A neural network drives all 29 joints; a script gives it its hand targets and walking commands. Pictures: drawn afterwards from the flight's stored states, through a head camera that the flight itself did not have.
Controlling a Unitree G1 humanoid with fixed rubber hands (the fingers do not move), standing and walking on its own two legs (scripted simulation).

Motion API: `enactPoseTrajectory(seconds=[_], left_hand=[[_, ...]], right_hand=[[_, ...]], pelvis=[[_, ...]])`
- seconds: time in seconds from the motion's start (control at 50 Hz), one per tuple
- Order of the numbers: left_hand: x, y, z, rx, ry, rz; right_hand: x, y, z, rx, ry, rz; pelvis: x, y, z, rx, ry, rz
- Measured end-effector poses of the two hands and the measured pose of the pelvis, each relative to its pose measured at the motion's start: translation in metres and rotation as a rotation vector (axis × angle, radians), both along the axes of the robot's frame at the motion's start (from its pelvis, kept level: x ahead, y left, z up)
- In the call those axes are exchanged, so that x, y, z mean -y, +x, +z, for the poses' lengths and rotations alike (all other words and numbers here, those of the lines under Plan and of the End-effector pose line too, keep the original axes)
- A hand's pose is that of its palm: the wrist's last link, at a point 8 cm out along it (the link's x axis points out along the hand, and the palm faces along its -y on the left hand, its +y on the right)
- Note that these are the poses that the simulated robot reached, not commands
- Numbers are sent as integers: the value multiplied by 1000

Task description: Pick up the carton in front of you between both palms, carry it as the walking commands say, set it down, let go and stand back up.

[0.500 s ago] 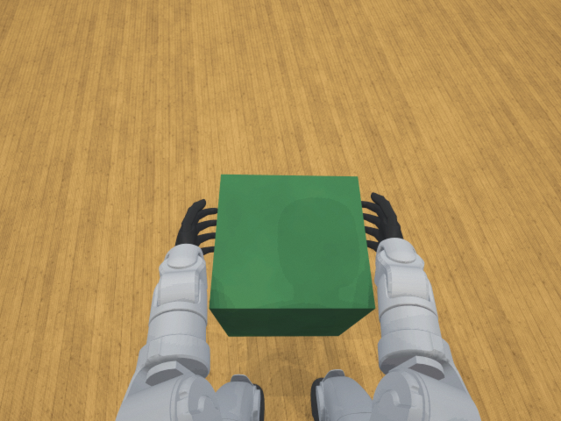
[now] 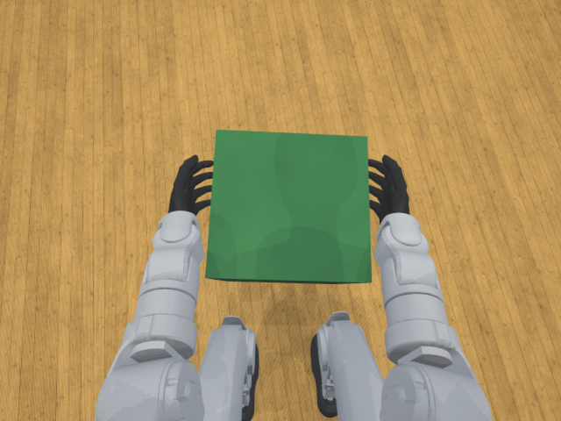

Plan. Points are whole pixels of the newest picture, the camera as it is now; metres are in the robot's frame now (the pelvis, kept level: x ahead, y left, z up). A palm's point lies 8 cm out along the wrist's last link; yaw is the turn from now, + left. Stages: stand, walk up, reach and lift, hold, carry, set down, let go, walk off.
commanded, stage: set down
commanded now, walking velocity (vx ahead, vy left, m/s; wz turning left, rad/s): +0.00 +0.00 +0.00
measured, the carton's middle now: (285, 220) +0.42 +0.00 -0.16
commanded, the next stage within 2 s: none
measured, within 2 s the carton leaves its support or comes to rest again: rests again in 1.32 s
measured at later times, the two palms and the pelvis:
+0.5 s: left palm (207, 219) +0.45 +0.15 -0.25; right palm (361, 227) +0.42 -0.15 -0.24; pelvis -0.04 +0.00 -0.13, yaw +0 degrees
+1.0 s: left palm (221, 222) +0.48 +0.14 -0.38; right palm (350, 226) +0.46 -0.16 -0.36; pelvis -0.04 +0.01 -0.22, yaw -2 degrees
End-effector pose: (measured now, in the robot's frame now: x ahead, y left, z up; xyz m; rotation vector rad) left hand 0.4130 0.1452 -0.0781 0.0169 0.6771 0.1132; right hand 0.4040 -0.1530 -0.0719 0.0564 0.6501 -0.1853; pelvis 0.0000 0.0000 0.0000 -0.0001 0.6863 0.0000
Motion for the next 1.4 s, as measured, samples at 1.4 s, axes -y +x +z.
enactPoseTrajectory(seconds=[1.4], left_hand=[[6,56,-322,-98,17,-111]], right_hand=[[9,49,-309,-110,-46,-7]], pelvis=[[-3,-51,-241,20,-24,-4]])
